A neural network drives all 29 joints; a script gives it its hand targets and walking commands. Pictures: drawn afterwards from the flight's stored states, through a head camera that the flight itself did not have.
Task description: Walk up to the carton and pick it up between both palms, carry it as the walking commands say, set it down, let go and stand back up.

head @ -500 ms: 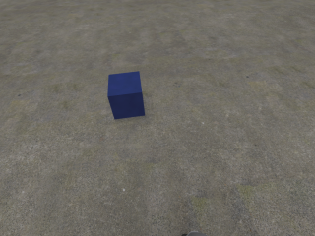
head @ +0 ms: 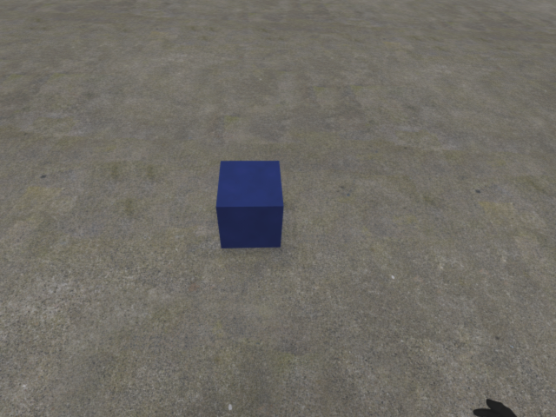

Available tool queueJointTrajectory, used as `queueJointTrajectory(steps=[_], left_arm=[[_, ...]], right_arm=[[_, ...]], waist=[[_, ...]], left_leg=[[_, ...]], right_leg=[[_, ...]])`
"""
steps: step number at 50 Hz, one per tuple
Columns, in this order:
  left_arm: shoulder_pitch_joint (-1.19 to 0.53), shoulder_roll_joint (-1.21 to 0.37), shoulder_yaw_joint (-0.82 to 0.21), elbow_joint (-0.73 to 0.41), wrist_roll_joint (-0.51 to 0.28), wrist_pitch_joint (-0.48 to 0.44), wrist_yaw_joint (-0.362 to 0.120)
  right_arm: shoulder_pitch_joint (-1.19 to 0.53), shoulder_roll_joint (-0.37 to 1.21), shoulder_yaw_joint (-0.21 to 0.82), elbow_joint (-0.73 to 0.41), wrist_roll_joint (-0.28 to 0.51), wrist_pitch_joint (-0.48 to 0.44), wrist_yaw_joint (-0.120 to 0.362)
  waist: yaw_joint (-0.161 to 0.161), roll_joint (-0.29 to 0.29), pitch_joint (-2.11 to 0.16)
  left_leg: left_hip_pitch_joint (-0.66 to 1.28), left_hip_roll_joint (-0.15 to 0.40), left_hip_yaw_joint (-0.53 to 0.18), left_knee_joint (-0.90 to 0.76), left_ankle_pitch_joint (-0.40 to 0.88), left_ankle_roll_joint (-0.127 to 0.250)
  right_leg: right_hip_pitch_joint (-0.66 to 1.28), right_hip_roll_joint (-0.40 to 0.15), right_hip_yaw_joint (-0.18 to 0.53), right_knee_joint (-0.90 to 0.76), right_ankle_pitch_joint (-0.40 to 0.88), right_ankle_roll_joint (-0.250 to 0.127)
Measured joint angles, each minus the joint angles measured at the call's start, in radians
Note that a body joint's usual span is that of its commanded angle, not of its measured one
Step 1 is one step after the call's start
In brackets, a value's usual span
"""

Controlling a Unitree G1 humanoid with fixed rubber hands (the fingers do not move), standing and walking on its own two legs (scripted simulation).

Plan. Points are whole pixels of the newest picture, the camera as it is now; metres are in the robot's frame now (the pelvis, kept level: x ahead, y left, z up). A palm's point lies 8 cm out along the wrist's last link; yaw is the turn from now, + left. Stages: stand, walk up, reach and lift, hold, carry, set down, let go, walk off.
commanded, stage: walk up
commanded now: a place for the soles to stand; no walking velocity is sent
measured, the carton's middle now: (250, 204) +1.14 +0.09 -0.61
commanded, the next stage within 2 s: none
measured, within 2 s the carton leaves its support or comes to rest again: neither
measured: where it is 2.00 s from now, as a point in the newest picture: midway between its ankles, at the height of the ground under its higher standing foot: (222, 319)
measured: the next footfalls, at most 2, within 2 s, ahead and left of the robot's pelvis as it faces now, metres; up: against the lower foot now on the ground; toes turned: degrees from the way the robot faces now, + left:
right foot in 0.26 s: +0.24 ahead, -0.11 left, +0.00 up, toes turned -9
left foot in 0.60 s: +0.40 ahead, +0.21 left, +0.00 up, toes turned +6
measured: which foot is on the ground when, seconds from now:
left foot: down 0.00-0.26, up 0.28-0.58, down 0.60-0.94, up 0.96-1.00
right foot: up 0.00-0.24, down 0.26-0.60, up 0.62-0.92, down 0.94-1.00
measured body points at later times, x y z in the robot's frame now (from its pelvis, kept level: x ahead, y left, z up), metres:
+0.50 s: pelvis +0.20 +0.04 +0.01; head +0.21 +0.02 +0.46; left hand +0.26 +0.38 -0.07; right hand +0.30 -0.28 -0.11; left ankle +0.29 +0.19 -0.68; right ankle +0.20 -0.10 -0.71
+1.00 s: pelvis +0.39 +0.10 -0.01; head +0.39 +0.08 +0.44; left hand +0.46 +0.44 -0.09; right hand +0.42 -0.22 -0.13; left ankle +0.37 +0.21 -0.69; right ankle +0.46 -0.01 -0.71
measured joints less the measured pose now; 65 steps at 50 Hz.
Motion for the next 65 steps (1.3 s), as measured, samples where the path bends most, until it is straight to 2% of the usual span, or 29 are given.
queueJointTrajectory(steps=[3, 7, 11, 13, 14, 16, 19, 21, 24, 29, 31, 32, 34, 36, 40, 46, 47, 49, 51, 53, 56, 61, 63, 65], left_arm=[[-0.013, -0.019, -0.005, -0.001, -0.002, -0.01, -0.007], [-0.03, -0.056, -0.013, -0.008, 0.007, -0.008, -0.027], [-0.038, -0.071, -0.008, -0.014, 0.013, -0.014, -0.037], [-0.031, -0.058, 0.0, -0.026, 0.014, -0.025, -0.035], [-0.035, -0.056, 0.007, -0.031, 0.016, -0.033, -0.027], [-0.042, -0.047, 0.013, -0.054, 0.013, -0.046, -0.009], [-0.035, -0.041, 0.013, -0.079, 0.0, -0.053, 0.008], [-0.024, -0.038, 0.011, -0.085, 0.0, -0.051, 0.012], [0.0, -0.028, 0.008, -0.091, 0.009, -0.047, 0.008], [0.036, -0.006, 0.003, -0.084, 0.016, -0.034, -0.003], [0.048, 0.002, 0.001, -0.077, 0.017, -0.025, -0.002], [0.046, 0.003, 0.003, -0.068, 0.015, -0.019, 0.001], [0.028, -0.001, 0.001, -0.044, 0.009, -0.004, 0.01], [0.009, -0.007, -0.005, -0.031, 0.001, 0.0, 0.013], [-0.008, -0.032, -0.011, -0.034, 0.001, -0.012, -0.003], [-0.009, -0.066, -0.005, -0.04, 0.016, -0.022, -0.025], [0.0, -0.059, -0.001, -0.046, 0.018, -0.029, -0.025], [0.008, -0.049, 0.012, -0.058, 0.023, -0.044, -0.012], [0.014, -0.041, 0.016, -0.07, 0.015, -0.049, 0.003], [0.022, -0.038, 0.016, -0.076, 0.01, -0.05, 0.012], [0.042, -0.03, 0.015, -0.081, 0.01, -0.045, 0.016], [0.072, -0.004, 0.011, -0.085, 0.02, -0.032, 0.004], [0.081, 0.006, 0.009, -0.086, 0.021, -0.022, 0.002], [0.078, 0.008, 0.009, -0.078, 0.019, -0.008, 0.007]], right_arm=[[0.021, 0.017, 0.014, -0.003, -0.004, 0.007, -0.006], [0.068, 0.007, 0.017, 0.0, -0.013, 0.017, -0.001], [0.112, -0.007, 0.013, 0.016, -0.008, 0.029, 0.002], [0.134, -0.007, 0.014, 0.02, -0.005, 0.034, 0.002], [0.137, -0.01, 0.015, 0.025, -0.003, 0.037, 0.0], [0.127, -0.001, 0.023, 0.04, -0.005, 0.046, -0.006], [0.094, 0.005, 0.032, 0.046, -0.006, 0.047, -0.011], [0.071, 0.004, 0.03, 0.038, -0.005, 0.044, -0.006], [0.034, -0.002, 0.023, 0.021, -0.008, 0.046, 0.012], [0.005, -0.022, 0.001, 0.009, -0.006, 0.045, 0.036], [0.004, -0.037, -0.009, 0.004, -0.007, 0.033, 0.033], [-0.002, -0.038, -0.012, -0.001, -0.009, 0.025, 0.026], [-0.009, -0.026, -0.009, -0.015, -0.004, 0.014, 0.01], [-0.002, -0.008, 0.0, -0.024, 0.004, 0.01, -0.002], [0.033, 0.01, 0.018, -0.028, -0.003, 0.018, -0.009], [0.101, -0.009, 0.017, -0.014, -0.005, 0.036, -0.003], [0.115, -0.011, 0.017, -0.012, -0.006, 0.04, -0.003], [0.125, -0.01, 0.017, 0.007, -0.006, 0.051, -0.008], [0.116, -0.005, 0.023, 0.029, -0.009, 0.062, -0.012], [0.099, -0.004, 0.027, 0.037, -0.009, 0.059, -0.013], [0.068, -0.007, 0.024, 0.028, -0.007, 0.05, -0.004], [0.031, -0.014, 0.009, 0.007, -0.005, 0.048, 0.019], [0.032, -0.025, 0.002, -0.002, -0.005, 0.037, 0.019], [0.029, -0.033, -0.006, -0.016, -0.011, 0.021, 0.006]], waist=[[-0.023, -0.013, 0.02], [-0.044, 0.023, 0.029], [-0.056, 0.066, 0.024], [-0.055, 0.074, 0.014], [-0.048, 0.094, 0.016], [-0.033, 0.107, 0.03], [-0.012, 0.115, 0.045], [-0.001, 0.117, 0.048], [0.012, 0.106, 0.05], [0.035, 0.079, 0.027], [0.038, 0.063, 0.009], [0.035, 0.049, 0.012], [0.02, 0.032, 0.024], [0.005, 0.015, 0.033], [-0.025, 0.002, 0.041], [-0.048, 0.06, 0.034], [-0.048, 0.067, 0.026], [-0.036, 0.091, 0.024], [-0.017, 0.103, 0.031], [0.0, 0.113, 0.038], [0.018, 0.113, 0.044], [0.039, 0.086, 0.038], [0.043, 0.071, 0.024], [0.036, 0.051, 0.021]], left_leg=[[0.063, -0.018, 0.019, -0.042, 0.002, 0.003], [0.131, -0.024, 0.033, -0.076, -0.039, 0.013], [0.194, -0.025, 0.045, -0.081, -0.097, 0.007], [0.207, -0.022, 0.047, -0.039, -0.151, 0.0], [0.193, -0.007, 0.032, 0.024, -0.188, 0.002], [0.12, -0.016, -0.027, 0.232, -0.209, 0.004], [0.006, -0.017, -0.076, 0.406, -0.16, -0.005], [-0.048, 0.006, -0.093, 0.373, -0.137, -0.016], [-0.089, 0.04, -0.1, 0.226, -0.105, -0.03], [-0.064, 0.057, -0.059, 0.001, 0.002, -0.032], [-0.041, 0.032, -0.041, -0.03, 0.04, -0.02], [-0.052, 0.021, -0.032, 0.011, 0.059, -0.019], [-0.049, 0.011, -0.021, 0.06, 0.021, -0.019], [-0.016, 0.003, -0.013, 0.045, -0.001, -0.016], [0.055, -0.013, 0.007, -0.002, -0.024, -0.006], [0.124, -0.002, 0.024, 0.015, -0.113, -0.002], [0.123, 0.001, 0.023, 0.047, -0.147, 0.0], [0.084, 0.009, -0.011, 0.192, -0.216, 0.012], [0.016, -0.006, -0.058, 0.36, -0.21, 0.004], [-0.044, 0.0, -0.078, 0.422, -0.176, -0.003], [-0.097, 0.026, -0.091, 0.348, -0.144, -0.018], [-0.083, 0.056, -0.073, 0.096, -0.055, -0.027], [-0.039, 0.041, -0.051, 0.005, -0.036, -0.022], [-0.05, 0.02, -0.037, 0.046, 0.025, -0.033]], right_leg=[[-0.062, -0.011, -0.031, -0.099, 0.034, 0.017], [-0.083, -0.017, -0.078, -0.305, 0.064, 0.031], [-0.037, -0.007, -0.108, -0.455, 0.159, 0.026], [0.023, 0.007, -0.115, -0.53, 0.181, 0.009], [0.028, 0.022, -0.121, -0.52, 0.188, 0.003], [0.039, 0.029, -0.129, -0.476, 0.159, 0.006], [0.101, 0.024, -0.134, -0.503, 0.136, 0.021], [0.14, 0.016, -0.136, -0.534, 0.13, 0.03], [0.184, -0.009, -0.137, -0.55, 0.104, 0.036], [0.233, -0.059, -0.138, -0.509, 0.014, 0.055], [0.211, -0.087, -0.12, -0.413, -0.053, 0.036], [0.169, -0.088, -0.087, -0.306, -0.06, 0.017], [0.071, -0.04, -0.016, -0.087, -0.067, 0.005], [-0.009, -0.012, -0.01, 0.006, -0.031, 0.002], [-0.078, -0.017, -0.057, -0.143, 0.005, 0.018], [-0.034, 0.003, -0.112, -0.412, 0.109, 0.014], [-0.006, 0.011, -0.114, -0.448, 0.113, 0.005], [0.0, 0.025, -0.121, -0.417, 0.148, 0.002], [0.024, 0.026, -0.125, -0.399, 0.114, 0.007], [0.062, 0.024, -0.123, -0.425, 0.1, 0.017], [0.11, 0.006, -0.114, -0.465, 0.093, 0.029], [0.157, -0.037, -0.096, -0.468, 0.041, 0.04], [0.15, -0.059, -0.082, -0.414, -0.012, 0.03], [0.086, -0.063, -0.036, -0.236, -0.077, 0.002]])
